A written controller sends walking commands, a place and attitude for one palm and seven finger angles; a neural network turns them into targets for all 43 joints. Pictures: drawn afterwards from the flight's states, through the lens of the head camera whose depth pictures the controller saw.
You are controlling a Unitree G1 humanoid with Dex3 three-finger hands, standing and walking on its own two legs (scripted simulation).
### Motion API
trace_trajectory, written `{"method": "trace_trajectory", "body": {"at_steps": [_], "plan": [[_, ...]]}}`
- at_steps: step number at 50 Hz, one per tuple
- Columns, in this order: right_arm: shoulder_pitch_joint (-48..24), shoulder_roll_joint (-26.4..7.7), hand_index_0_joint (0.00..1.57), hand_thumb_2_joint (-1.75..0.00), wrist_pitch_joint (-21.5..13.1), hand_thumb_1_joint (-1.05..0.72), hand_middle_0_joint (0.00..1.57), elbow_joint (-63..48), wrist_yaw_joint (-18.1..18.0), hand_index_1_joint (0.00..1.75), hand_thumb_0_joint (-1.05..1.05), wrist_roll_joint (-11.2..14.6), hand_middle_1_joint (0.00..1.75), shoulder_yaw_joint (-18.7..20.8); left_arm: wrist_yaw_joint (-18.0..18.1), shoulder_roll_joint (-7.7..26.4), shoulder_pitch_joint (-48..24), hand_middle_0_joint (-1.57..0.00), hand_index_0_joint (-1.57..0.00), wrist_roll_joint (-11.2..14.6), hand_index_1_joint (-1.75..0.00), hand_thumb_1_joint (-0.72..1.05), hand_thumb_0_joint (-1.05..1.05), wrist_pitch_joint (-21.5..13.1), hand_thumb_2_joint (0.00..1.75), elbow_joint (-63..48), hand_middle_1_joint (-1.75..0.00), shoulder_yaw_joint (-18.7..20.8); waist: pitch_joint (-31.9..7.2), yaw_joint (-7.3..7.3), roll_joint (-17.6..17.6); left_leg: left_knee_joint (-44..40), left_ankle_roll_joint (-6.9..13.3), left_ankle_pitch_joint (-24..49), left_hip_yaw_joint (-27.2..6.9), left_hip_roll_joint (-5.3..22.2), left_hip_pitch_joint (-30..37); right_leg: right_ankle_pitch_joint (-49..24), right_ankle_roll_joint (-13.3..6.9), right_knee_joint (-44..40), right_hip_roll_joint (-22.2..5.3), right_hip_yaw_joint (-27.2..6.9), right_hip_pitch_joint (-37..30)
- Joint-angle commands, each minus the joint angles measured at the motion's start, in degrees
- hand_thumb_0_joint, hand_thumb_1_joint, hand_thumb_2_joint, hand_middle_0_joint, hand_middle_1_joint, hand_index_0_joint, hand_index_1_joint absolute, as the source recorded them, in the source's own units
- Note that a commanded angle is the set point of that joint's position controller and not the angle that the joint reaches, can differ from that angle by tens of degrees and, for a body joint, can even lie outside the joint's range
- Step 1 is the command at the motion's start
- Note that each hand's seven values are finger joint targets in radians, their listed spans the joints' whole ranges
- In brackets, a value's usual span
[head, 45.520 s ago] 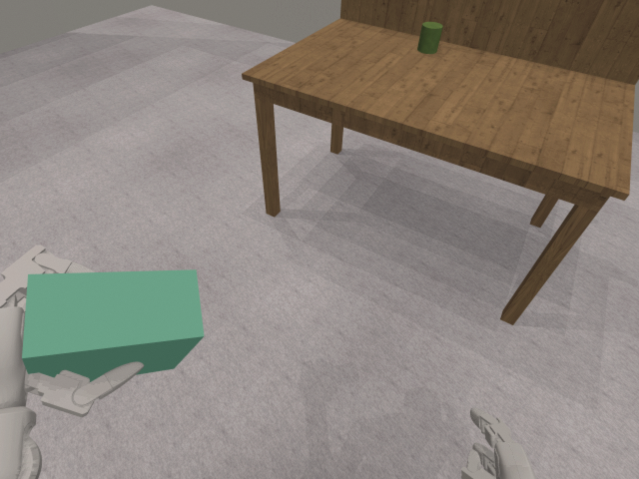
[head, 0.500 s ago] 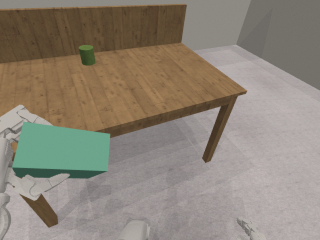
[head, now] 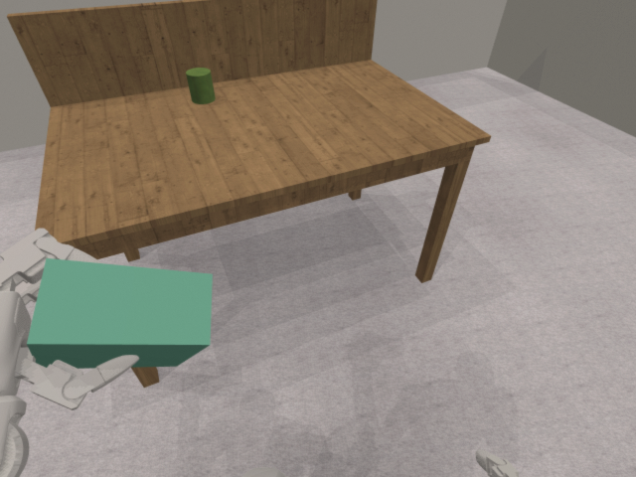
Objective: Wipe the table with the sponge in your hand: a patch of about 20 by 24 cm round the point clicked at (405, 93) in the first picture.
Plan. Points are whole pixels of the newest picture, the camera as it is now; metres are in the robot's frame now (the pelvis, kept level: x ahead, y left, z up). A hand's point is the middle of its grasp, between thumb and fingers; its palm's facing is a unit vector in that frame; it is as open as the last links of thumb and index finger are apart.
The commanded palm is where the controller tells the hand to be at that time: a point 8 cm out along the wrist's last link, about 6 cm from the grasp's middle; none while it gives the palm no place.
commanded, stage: stop stepping back and stand still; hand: left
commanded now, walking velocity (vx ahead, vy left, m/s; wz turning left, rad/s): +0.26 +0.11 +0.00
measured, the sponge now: (148, 323) +0.22 +0.18 +0.16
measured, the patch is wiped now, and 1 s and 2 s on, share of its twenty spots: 1.00 1.00 1.00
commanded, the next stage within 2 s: stand and wait in 1.30 s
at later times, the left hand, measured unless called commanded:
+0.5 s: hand out of the picture +0.10 +0.23 +0.19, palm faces +0.39 -0.85 -0.36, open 10.5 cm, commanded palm +0.05 +0.28 +0.21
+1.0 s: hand out of the picture +0.07 +0.28 +0.19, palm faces +0.44 -0.83 -0.35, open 10.5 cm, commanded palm +0.03 +0.31 +0.21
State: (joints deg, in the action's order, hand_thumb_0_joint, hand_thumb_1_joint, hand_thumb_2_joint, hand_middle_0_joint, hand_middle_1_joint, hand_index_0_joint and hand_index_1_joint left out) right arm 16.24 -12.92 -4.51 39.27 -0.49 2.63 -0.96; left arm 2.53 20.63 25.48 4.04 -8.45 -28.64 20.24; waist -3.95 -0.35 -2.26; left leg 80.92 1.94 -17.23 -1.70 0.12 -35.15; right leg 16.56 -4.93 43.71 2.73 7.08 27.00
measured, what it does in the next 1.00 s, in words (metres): walks backwards: left foot, then right foot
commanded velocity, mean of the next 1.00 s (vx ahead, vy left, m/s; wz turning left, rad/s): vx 0.08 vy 0.02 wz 0.00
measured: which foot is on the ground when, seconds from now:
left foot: up 0.00-0.08, down 0.10-1.00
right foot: down 0.00-0.12, up 0.14-0.34, down 0.36-1.00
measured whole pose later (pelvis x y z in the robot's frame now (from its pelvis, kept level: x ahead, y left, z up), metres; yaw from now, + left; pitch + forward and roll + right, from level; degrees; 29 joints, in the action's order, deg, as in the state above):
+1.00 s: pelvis -0.12 +0.03 +0.03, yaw +3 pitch -1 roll -1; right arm 12.5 -12.0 -5.4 36.3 -4.3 0.9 -0.8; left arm 8.7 19.7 29.1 2.9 -6.7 -28.9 18.2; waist -0.1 0.2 0.5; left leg 32.1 2.1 -15.3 0.9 -0.9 -15.5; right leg 13.3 0.3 30.2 0.0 1.2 17.6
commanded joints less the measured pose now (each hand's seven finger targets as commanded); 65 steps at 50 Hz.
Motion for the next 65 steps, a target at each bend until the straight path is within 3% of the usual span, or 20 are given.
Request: {"method": "trace_trajectory", "body": {"at_steps": [1,4,7,8,9,10,15,17,20,22,25,28,30,32,37,40,43,48,53,65], "plan": [[-7.51,-5.14,0.20,-0.90,-5.43,-0.90,0.20,-10.53,-2.05,0.30,0.00,-0.11,0.30,3.01,3.08,14.20,-7.06,-1.20,-1.20,0.03,-1.60,0.10,0.00,-3.02,1.30,-14.92,-1.60,8.70,-5.41,-1.10,5.34,-19.43,2.05,-3.61,2.80,1.82,15.89,15.07,-1.97,-24.36,-16.00,-17.96,11.61],[-5.61,-5.15,0.20,-0.90,-7.12,-0.90,0.20,-11.76,-3.55,0.30,0.00,-0.29,0.30,2.84,4.63,12.49,-2.87,-1.20,-1.20,0.23,-1.60,0.10,0.00,-1.82,1.30,-14.35,-1.60,8.80,-10.30,-0.98,3.15,-49.85,3.56,-6.16,5.11,0.82,23.01,10.69,0.06,-15.82,-13.99,-16.69,0.17],[-5.65,-4.13,0.20,-0.90,-8.61,-0.90,0.20,-12.60,-4.11,0.30,0.00,-1.46,0.30,1.90,5.45,13.22,-5.26,-1.20,-1.20,-0.54,-1.60,0.10,0.00,-2.75,1.30,-16.40,-1.60,7.83,-9.57,-0.80,-18.68,-63.58,5.85,23.23,4.98,8.53,29.06,10.74,5.82,16.94,2.14,1.70,-0.21],[-7.21,-4.31,0.20,-0.90,-8.75,-0.90,0.20,-12.09,-4.11,0.30,0.00,-1.02,0.30,2.57,6.03,14.21,-9.13,-1.20,-1.20,-0.15,-1.60,0.10,0.00,-3.42,1.30,-15.86,-1.60,7.71,1.13,-2.99,-22.05,-65.65,8.69,18.24,-11.14,14.65,18.79,13.07,4.50,26.56,-1.81,-5.28,7.12],[-7.19,-4.30,0.20,-0.90,-8.97,-0.90,0.20,-9.50,-3.12,0.30,0.00,-1.17,0.30,2.34,5.11,13.00,-13.31,-1.20,-1.20,-0.66,-1.60,0.10,0.00,-4.03,1.30,-13.36,-1.60,6.58,7.12,-1.95,-12.74,-67.83,11.76,10.28,-19.05,19.17,11.00,10.41,4.40,34.62,-4.65,-12.88,10.55],[-6.40,-4.93,0.20,-0.90,-8.53,-0.90,0.20,-6.22,-2.24,0.30,0.00,0.04,0.30,2.63,4.22,11.38,-9.84,-1.20,-1.20,0.05,-1.60,0.10,0.00,-3.92,1.30,-5.43,-1.60,5.89,11.40,-0.76,1.06,-65.40,12.30,10.43,-15.01,20.01,11.84,10.01,3.70,32.81,-5.99,-15.41,14.21],[-6.46,-7.70,0.20,-0.90,-6.04,-0.90,0.20,-11.02,-2.73,0.30,0.00,-0.19,0.30,3.21,3.72,9.47,-5.70,-1.20,-1.20,0.01,-1.60,0.10,0.00,-2.77,1.30,-9.21,-1.60,5.17,0.14,-1.15,-4.83,-51.80,7.10,1.43,-5.98,10.83,16.51,1.75,4.70,-8.04,-3.58,-2.26,-8.14],[-7.85,-7.47,0.20,-0.90,-5.25,-0.90,0.20,-11.81,-2.96,0.30,0.00,-0.55,0.30,3.21,3.73,9.78,-2.73,-1.20,-1.20,-0.17,-1.60,0.10,0.00,-2.28,1.30,-7.80,-1.60,6.30,-1.31,-0.06,3.85,-39.67,4.75,-7.76,-1.39,5.80,9.07,-4.79,3.96,-18.18,-3.95,-2.29,-19.27],[-7.68,-8.00,0.20,-0.90,-3.92,-0.90,0.20,-12.46,-2.09,0.30,0.00,0.36,0.30,6.09,3.78,10.62,-5.11,-1.20,-1.20,0.61,-1.60,0.10,0.00,-3.33,1.30,-12.30,-1.60,6.14,-5.60,-0.46,17.48,-7.44,-0.35,-9.49,-2.98,-0.18,-1.98,-6.68,-7.89,-27.08,-23.94,-37.20,-19.79],[-8.24,-5.68,0.20,-0.90,-3.14,-0.90,0.20,-11.29,-1.94,0.30,0.00,-0.15,0.30,4.68,3.73,11.62,-4.96,-1.20,-1.20,0.65,-1.60,0.10,0.00,-3.95,1.30,-13.68,-1.60,7.58,0.32,-1.30,6.92,-8.16,0.07,-4.80,-5.54,3.94,0.77,1.93,-8.29,-27.43,-23.78,-32.07,-7.49],[-10.11,-4.35,0.20,-0.90,-2.66,-0.90,0.20,-11.68,-3.20,0.30,0.00,-0.88,0.30,3.40,4.69,11.80,-6.02,-1.20,-1.20,-0.42,-1.60,0.10,0.00,-3.39,1.30,-16.57,-1.60,6.53,1.40,-1.31,6.05,-29.35,1.19,-3.71,-0.60,5.34,17.12,9.98,-4.51,-26.21,-18.84,-18.59,5.14],[-9.45,-4.94,0.20,-0.90,-4.14,-0.90,0.20,-11.99,-5.24,0.30,0.00,-1.72,0.30,3.30,6.84,11.12,-3.53,-1.20,-1.20,-0.49,-1.60,0.10,0.00,-2.94,1.30,-15.93,-1.60,6.27,-2.44,-1.53,-1.48,-52.69,1.42,-2.97,4.94,1.48,26.43,13.98,-1.15,-16.99,-11.76,-12.87,-0.84],[-9.55,-7.52,0.20,-0.90,-4.68,-0.90,0.20,-13.85,-5.38,0.30,0.00,-1.58,0.30,3.93,7.65,10.03,-2.28,-1.20,-1.20,-0.05,-1.60,0.10,0.00,-2.42,1.30,-17.66,-1.60,5.91,-2.82,-0.25,-19.44,-63.18,7.43,-4.91,-14.99,14.64,28.90,12.93,4.27,4.43,-0.70,-3.18,3.88],[-8.65,-5.21,0.20,-0.90,-5.73,-0.90,0.20,-11.94,-4.31,0.30,0.00,-1.62,0.30,3.33,7.76,11.58,-4.81,-1.20,-1.20,-0.78,-1.60,0.10,0.00,-1.93,1.30,-16.67,-1.60,6.70,0.88,-1.80,-13.32,-63.73,10.88,7.03,-20.34,16.89,24.50,12.78,5.25,13.42,-2.60,-8.27,6.44],[-10.89,-6.16,0.20,-0.90,-5.11,-0.90,0.20,-11.94,-2.87,0.30,0.00,-1.21,0.30,2.55,6.40,8.46,-0.20,-1.20,-1.20,-0.42,-1.60,0.10,0.00,-1.21,1.30,-9.66,-1.60,4.72,1.82,0.49,1.37,-52.05,2.61,-1.10,-4.22,8.02,9.49,-4.29,5.24,-21.18,-4.30,-7.49,-19.56],[-9.57,-4.72,0.20,-0.90,-3.86,-0.90,0.20,-11.60,-2.44,0.30,0.00,-0.98,0.30,3.70,5.90,8.67,0.24,-1.20,-1.20,-0.13,-1.60,0.10,0.00,-1.69,1.30,-8.11,-1.60,4.59,-0.45,-0.81,14.53,-33.37,-0.78,-7.07,-0.20,0.42,10.37,10.74,-2.03,-34.05,-19.22,-30.45,-12.46],[-10.20,-4.98,0.20,-0.90,-3.54,-0.90,0.20,-11.53,-3.04,0.30,0.00,-1.35,0.30,3.49,6.49,10.91,-4.38,-1.20,-1.20,-0.05,-1.60,0.10,0.00,-2.44,1.30,-12.91,-1.60,6.10,-1.24,-1.26,8.58,-41.75,-0.11,-4.35,-1.44,2.93,17.60,6.45,-3.29,-29.82,-19.20,-24.03,-8.84],[-12.47,-5.39,0.20,-0.90,-4.46,-0.90,0.20,-12.90,-4.73,0.30,0.00,-1.69,0.30,2.23,8.14,9.16,-2.88,-1.20,-1.20,-1.26,-1.60,0.10,0.00,-2.79,1.30,-14.91,-1.60,4.26,-0.36,0.20,-11.14,-68.00,2.99,-12.32,-12.66,10.51,16.63,2.63,5.46,-13.97,-3.63,-7.44,-12.16],[-12.01,-5.61,0.20,-0.90,-5.28,-0.90,0.20,-12.17,-4.56,0.30,0.00,-1.81,0.30,2.52,7.97,7.36,-2.39,-1.20,-1.20,-0.92,-1.60,0.10,0.00,-2.43,1.30,-8.82,-1.60,3.02,-1.55,0.20,1.20,-60.69,0.94,3.17,-6.41,6.26,17.98,-8.45,4.93,-20.80,-5.84,-10.11,-17.53],[-12.76,-5.17,0.20,-0.90,-3.47,-0.90,0.20,-12.83,-4.19,0.30,0.00,-1.97,0.30,2.22,7.80,8.33,-2.38,-1.20,-1.20,-0.59,-1.60,0.10,0.00,-2.78,1.30,-11.97,-1.60,3.32,-4.02,0.48,-2.44,-59.91,-0.30,13.51,-5.10,5.98,21.81,-15.11,4.32,-20.93,-6.31,-10.12,-19.27]]}}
